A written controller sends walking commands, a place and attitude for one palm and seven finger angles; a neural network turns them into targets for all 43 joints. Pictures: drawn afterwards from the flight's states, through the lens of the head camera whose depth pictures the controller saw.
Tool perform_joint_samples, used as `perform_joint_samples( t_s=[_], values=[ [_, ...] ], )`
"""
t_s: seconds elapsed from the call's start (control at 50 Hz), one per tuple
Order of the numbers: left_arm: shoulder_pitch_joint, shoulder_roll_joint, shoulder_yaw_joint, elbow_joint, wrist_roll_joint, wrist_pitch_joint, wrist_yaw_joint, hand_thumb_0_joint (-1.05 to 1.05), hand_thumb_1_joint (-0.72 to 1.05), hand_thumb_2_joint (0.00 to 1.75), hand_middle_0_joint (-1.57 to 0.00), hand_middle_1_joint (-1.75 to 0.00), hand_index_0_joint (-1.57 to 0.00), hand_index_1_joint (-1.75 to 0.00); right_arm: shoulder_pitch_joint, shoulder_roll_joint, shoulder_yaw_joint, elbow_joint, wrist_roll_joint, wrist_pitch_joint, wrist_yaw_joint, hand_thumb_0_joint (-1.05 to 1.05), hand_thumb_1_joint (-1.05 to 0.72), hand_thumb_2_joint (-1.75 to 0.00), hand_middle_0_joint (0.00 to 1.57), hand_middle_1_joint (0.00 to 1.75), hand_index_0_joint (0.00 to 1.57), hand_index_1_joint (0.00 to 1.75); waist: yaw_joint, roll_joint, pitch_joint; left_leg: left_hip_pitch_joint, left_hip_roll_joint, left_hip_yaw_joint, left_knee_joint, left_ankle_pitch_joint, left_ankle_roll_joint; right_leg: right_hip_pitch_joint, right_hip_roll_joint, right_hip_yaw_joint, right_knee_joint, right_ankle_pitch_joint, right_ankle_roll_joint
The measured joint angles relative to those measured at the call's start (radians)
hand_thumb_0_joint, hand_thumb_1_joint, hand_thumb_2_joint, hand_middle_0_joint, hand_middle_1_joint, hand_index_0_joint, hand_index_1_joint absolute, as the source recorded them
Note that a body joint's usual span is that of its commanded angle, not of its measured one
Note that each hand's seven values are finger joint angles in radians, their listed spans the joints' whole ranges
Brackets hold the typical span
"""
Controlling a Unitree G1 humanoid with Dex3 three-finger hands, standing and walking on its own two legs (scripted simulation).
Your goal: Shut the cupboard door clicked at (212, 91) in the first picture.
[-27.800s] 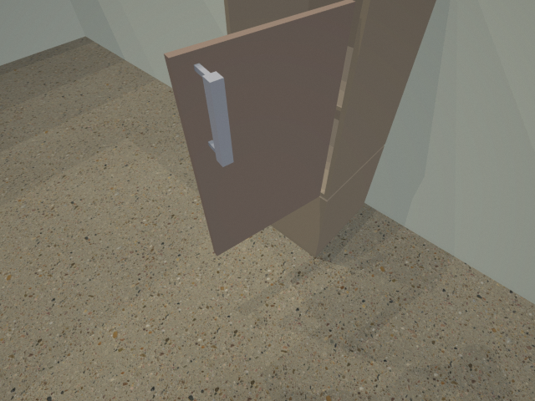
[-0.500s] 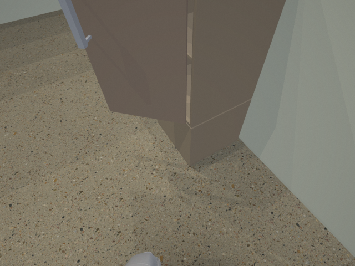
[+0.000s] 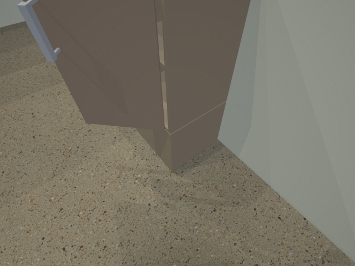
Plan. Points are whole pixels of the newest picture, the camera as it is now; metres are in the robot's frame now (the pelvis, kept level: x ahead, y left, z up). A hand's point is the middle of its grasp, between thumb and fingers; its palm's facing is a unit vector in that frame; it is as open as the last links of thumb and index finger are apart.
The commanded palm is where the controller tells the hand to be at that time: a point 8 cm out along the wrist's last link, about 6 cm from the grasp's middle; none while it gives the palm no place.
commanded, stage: take the last steps up to it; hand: left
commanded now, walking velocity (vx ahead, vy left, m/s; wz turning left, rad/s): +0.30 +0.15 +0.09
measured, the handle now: (43, 31) +0.73 +0.47 +0.14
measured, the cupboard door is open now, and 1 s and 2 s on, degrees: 45 45 45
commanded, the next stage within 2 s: come to a stop and stand still in 0.68 s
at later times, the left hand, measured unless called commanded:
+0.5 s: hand (85, 265) +0.14 +0.25 -0.16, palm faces +0.11 -0.97 -0.21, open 7.4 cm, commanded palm none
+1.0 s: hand (83, 231) +0.23 +0.29 -0.18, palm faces +0.14 -0.97 -0.21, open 7.4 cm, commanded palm none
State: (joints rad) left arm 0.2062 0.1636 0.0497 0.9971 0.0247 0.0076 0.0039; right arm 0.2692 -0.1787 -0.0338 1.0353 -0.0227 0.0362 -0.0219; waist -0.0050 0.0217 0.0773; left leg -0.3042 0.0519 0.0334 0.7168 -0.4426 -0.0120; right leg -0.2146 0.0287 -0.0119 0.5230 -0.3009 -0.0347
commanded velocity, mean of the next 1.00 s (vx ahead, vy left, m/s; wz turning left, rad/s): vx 0.10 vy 0.08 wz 0.01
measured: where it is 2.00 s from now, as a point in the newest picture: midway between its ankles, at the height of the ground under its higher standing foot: (159, 259)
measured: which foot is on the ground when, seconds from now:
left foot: up 0.00-0.26, down 0.28-0.58, up 0.60-0.92, down 0.94-1.00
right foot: down 0.00-0.28, up 0.30-0.56, down 0.58-0.96, up 0.98-1.00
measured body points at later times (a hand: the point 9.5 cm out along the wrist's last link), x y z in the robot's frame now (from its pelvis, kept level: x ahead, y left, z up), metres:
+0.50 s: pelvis +0.12 +0.06 +0.00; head +0.15 +0.05 +0.45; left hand +0.14 +0.30 -0.15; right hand +0.12 -0.16 -0.16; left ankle +0.11 +0.16 -0.73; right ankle +0.14 -0.04 -0.70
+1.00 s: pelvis +0.28 +0.12 -0.01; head +0.32 +0.13 +0.44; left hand +0.22 +0.34 -0.17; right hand +0.37 -0.11 -0.15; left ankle +0.32 +0.26 -0.73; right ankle +0.21 -0.02 -0.72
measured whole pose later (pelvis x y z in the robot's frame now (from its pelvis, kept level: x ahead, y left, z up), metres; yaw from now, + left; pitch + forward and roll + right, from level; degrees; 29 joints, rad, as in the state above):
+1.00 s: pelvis +0.28 +0.12 -0.01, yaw +3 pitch -1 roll +1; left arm 0.33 0.16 0.04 1.08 0.02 0.01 0.05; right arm 0.14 -0.17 -0.04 1.01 -0.02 -0.01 -0.01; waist 0.04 -0.04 0.11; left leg -0.34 0.06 0.08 0.56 -0.17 -0.01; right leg -0.19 -0.08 -0.05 0.68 -0.50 0.03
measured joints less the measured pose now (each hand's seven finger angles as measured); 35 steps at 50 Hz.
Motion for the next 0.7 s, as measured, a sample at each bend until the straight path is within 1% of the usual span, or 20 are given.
perform_joint_samples(
  t_s=[0.06,0.1,0.18,0.24,0.28,0.3,0.32,0.34,0.38,0.42,0.44,0.48,0.52,0.56,0.58,0.6,0.62,0.64,0.66,0.7],
  values=[
    [0.041,-0.013,0.001,0.021,0.003,-0.012,0.006,0.01,0.9,0.9,-0.2,-0.3,-0.2,-0.3,0.012,-0.007,-0.01,0.017,-0.002,-0.002,0.015,0.01,-0.9,-0.9,0.2,0.3,0.2,0.3,0.003,-0.006,-0.013,-0.063,-0.024,0.004,0.145,-0.005,0.008,0.045,-0.015,0.006,-0.071,0.021,-0.005],
    [0.067,-0.016,0.004,0.036,0.003,-0.02,0.006,0.01,0.91,0.9,-0.2,-0.3,-0.2,-0.3,0.022,-0.01,-0.014,0.018,-0.001,-0.01,0.021,0.01,-0.9,-0.9,0.2,0.3,0.2,0.3,0.004,-0.014,-0.017,-0.089,-0.026,0.014,0.159,0.028,0.008,0.078,-0.028,0.003,-0.12,0.036,0.002],
    [0.109,-0.011,0.012,0.064,0.005,-0.03,0.005,0.01,0.9,0.9,-0.2,-0.3,-0.2,-0.3,0.028,-0.01,-0.018,0.013,0.002,-0.019,0.033,0.01,-0.9,-0.9,0.2,0.3,0.2,0.3,0.01,-0.031,-0.014,-0.103,-0.017,0.024,0.063,0.075,0.01,0.131,-0.053,-0.014,-0.169,0.033,0.023],
    [0.132,-0.003,0.018,0.083,0.005,-0.029,0.004,0.01,0.9,0.9,-0.2,-0.3,-0.2,-0.3,0.022,-0.009,-0.016,0.006,0.003,-0.029,0.038,0.01,-0.9,-0.9,0.2,0.3,0.2,0.3,0.015,-0.043,-0.007,-0.076,-0.013,0.031,-0.063,0.125,0.016,0.153,-0.073,-0.031,-0.149,-0.005,0.045],
    [0.152,-0.001,0.021,0.091,0.003,-0.022,0.002,0.01,0.9,0.9,-0.2,-0.3,-0.2,-0.3,0.028,-0.018,-0.013,-0.005,0.002,-0.05,0.038,0.01,-0.9,-0.9,0.2,0.3,0.2,0.3,0.017,-0.04,-0.01,-0.024,-0.013,0.033,-0.173,0.145,0.025,0.142,-0.082,-0.038,-0.075,-0.065,0.055],
    [0.159,-0.002,0.021,0.093,0.001,-0.016,0.0,0.01,0.9,0.9,-0.2,-0.3,-0.2,-0.3,0.029,-0.024,-0.014,-0.011,-0.003,-0.063,0.033,0.01,-0.9,-0.9,0.2,0.3,0.2,0.3,0.015,-0.033,-0.01,-0.022,-0.013,0.032,-0.186,0.222,0.033,0.112,-0.088,-0.045,0.011,-0.111,0.042],
    [0.156,0.003,0.021,0.094,0.0,-0.007,0.0,0.01,0.9,0.9,-0.2,-0.3,-0.2,-0.3,0.024,-0.021,-0.016,-0.014,-0.007,-0.07,0.024,0.01,-0.9,-0.9,0.2,0.3,0.2,0.3,0.014,-0.043,0.001,-0.028,-0.022,0.041,-0.149,0.24,0.038,0.068,-0.096,-0.034,0.135,-0.164,0.028],
    [0.149,0.01,0.021,0.096,0.001,0.001,0.0,0.01,0.9,0.9,-0.2,-0.3,-0.2,-0.3,0.02,-0.014,-0.014,-0.015,-0.009,-0.073,0.017,0.0,-0.9,-0.9,0.2,0.3,0.2,0.3,0.016,-0.056,0.01,-0.024,-0.031,0.053,-0.125,0.22,0.042,0.015,-0.098,-0.02,0.266,-0.2,0.012],
    [0.128,0.019,0.021,0.094,0.001,0.01,-0.002,0.01,0.9,0.9,-0.2,-0.3,-0.2,-0.3,0.025,-0.001,-0.008,-0.02,-0.008,-0.074,0.009,0.0,-0.9,-0.9,0.2,0.3,0.2,0.3,0.014,-0.069,0.012,0.004,-0.046,0.07,-0.133,0.181,0.048,-0.091,-0.096,-0.015,0.463,-0.192,-0.009],
    [0.095,0.022,0.021,0.08,0.002,0.011,-0.006,0.01,0.9,0.9,-0.2,-0.3,-0.2,-0.3,0.036,0.012,-0.002,-0.013,-0.007,-0.072,0.003,0.0,-0.9,-0.9,0.2,0.3,0.2,0.3,0.011,-0.068,0.009,0.042,-0.06,0.075,-0.183,0.182,0.05,-0.169,-0.097,-0.03,0.525,-0.149,-0.011],
    [0.079,0.021,0.02,0.069,0.002,0.008,-0.008,0.01,0.91,0.9,-0.19,-0.3,-0.2,-0.3,0.043,0.017,0.002,-0.007,-0.006,-0.071,0.002,0.0,-0.9,-0.9,0.2,0.3,0.2,0.3,0.011,-0.063,0.005,0.062,-0.066,0.074,-0.212,0.191,0.05,-0.194,-0.098,-0.04,0.51,-0.132,-0.008],
    [0.048,0.013,0.016,0.043,0.002,0.001,-0.008,0.01,0.91,0.9,-0.19,-0.3,-0.2,-0.3,0.056,0.023,0.007,0.006,-0.006,-0.067,0.003,0.0,-0.9,-0.9,0.2,0.3,0.2,0.3,0.011,-0.047,-0.003,0.1,-0.074,0.071,-0.258,0.199,0.054,-0.216,-0.097,-0.059,0.418,-0.109,-0.002],
    [0.024,0.001,0.011,0.016,0.002,-0.01,-0.008,0.01,0.91,0.9,-0.19,-0.3,-0.19,-0.3,0.068,0.026,0.011,0.018,-0.005,-0.059,0.008,0.0,-0.9,-0.9,0.2,0.3,0.2,0.3,0.01,-0.028,-0.01,0.131,-0.077,0.068,-0.276,0.188,0.054,-0.205,-0.09,-0.074,0.293,-0.081,0.005],
    [0.013,-0.009,0.009,-0.008,0.003,-0.026,-0.007,0.01,0.91,0.9,-0.19,-0.3,-0.2,-0.3,0.08,0.029,0.012,0.028,-0.001,-0.048,0.014,0.0,-0.9,-0.9,0.2,0.3,0.2,0.3,0.014,-0.016,-0.018,0.146,-0.079,0.068,-0.247,0.15,0.049,-0.162,-0.081,-0.086,0.16,-0.022,0.011],
    [0.015,-0.008,0.007,-0.022,0.006,-0.038,-0.006,0.01,0.91,0.9,-0.19,-0.3,-0.2,-0.3,0.09,0.033,0.012,0.03,0.003,-0.044,0.018,0.0,-0.9,-0.9,0.2,0.3,0.2,0.3,0.018,-0.024,-0.028,0.137,-0.087,0.072,-0.204,0.112,0.05,-0.135,-0.083,-0.075,0.087,-0.028,0.006],
    [0.013,-0.013,0.007,-0.028,0.009,-0.049,-0.003,0.01,0.9,0.9,-0.19,-0.3,-0.2,-0.3,0.09,0.033,0.01,0.034,0.006,-0.037,0.022,0.0,-0.9,-0.9,0.2,0.3,0.2,0.3,0.024,-0.021,-0.031,0.111,-0.087,0.069,-0.127,0.048,0.052,-0.136,-0.084,-0.074,0.087,0.02,-0.006],
    [0.01,-0.022,0.006,-0.028,0.009,-0.052,0.002,0.01,0.9,0.9,-0.19,-0.3,-0.2,-0.3,0.08,0.028,0.006,0.038,0.004,-0.026,0.026,0.0,-0.9,-0.9,0.2,0.3,0.2,0.3,0.024,-0.006,-0.027,0.072,-0.082,0.051,-0.019,-0.007,0.049,-0.134,-0.08,-0.083,0.106,0.029,-0.015],
    [0.013,-0.031,0.006,-0.027,0.008,-0.054,0.007,0.01,0.91,0.9,-0.19,-0.3,-0.2,-0.3,0.067,0.024,0.001,0.042,0.001,-0.018,0.029,0.01,-0.9,-0.9,0.2,0.3,0.2,0.3,0.023,0.003,-0.026,0.026,-0.081,0.034,0.096,-0.025,0.046,-0.122,-0.077,-0.089,0.103,0.026,-0.021],
    [0.019,-0.034,0.012,-0.024,0.006,-0.055,0.017,0.0,0.91,0.9,-0.2,-0.3,-0.2,-0.3,0.052,0.021,-0.003,0.043,-0.002,-0.015,0.03,0.01,-0.9,-0.9,0.2,0.3,0.2,0.3,0.022,0.005,-0.026,-0.022,-0.079,0.022,0.193,-0.009,0.043,-0.105,-0.075,-0.091,0.082,0.026,-0.023],
    [0.036,-0.031,0.019,-0.011,0.005,-0.054,0.026,0.0,0.93,0.9,-0.2,-0.3,-0.2,-0.3,0.027,0.018,-0.01,0.035,-0.006,-0.018,0.032,0.01,-0.9,-0.9,0.2,0.3,0.2,0.3,0.016,0.001,-0.03,-0.101,-0.063,0.012,0.295,0.059,0.032,-0.061,-0.076,-0.092,0.008,0.043,-0.015]
  ],
)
